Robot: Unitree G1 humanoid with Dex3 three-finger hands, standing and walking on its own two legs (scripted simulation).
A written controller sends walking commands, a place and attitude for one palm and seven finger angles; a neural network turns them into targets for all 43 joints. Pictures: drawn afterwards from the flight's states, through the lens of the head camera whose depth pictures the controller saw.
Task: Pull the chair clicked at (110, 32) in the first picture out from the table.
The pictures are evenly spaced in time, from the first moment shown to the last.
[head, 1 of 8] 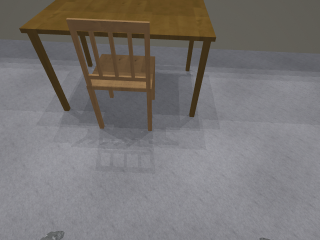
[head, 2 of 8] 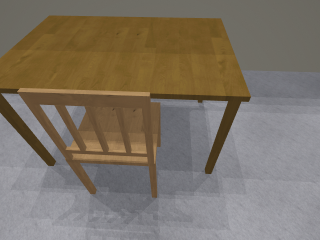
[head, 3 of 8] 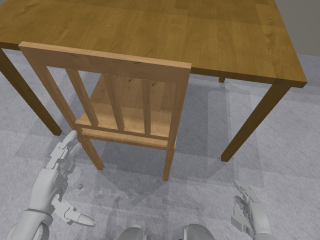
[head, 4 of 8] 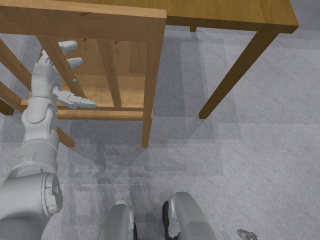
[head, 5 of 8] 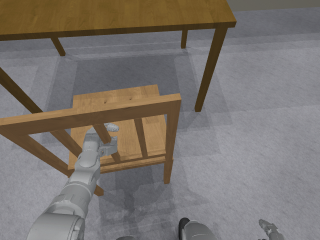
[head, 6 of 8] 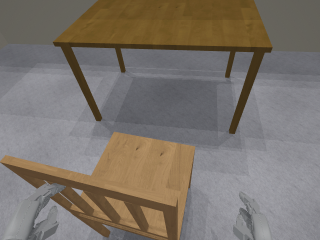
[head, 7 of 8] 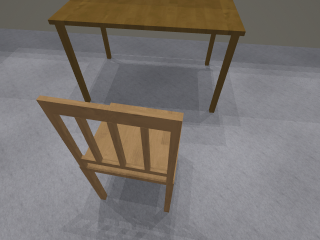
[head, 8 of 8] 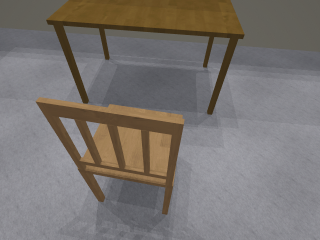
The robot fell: no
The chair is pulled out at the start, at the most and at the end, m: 0.00 0.67 0.66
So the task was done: yes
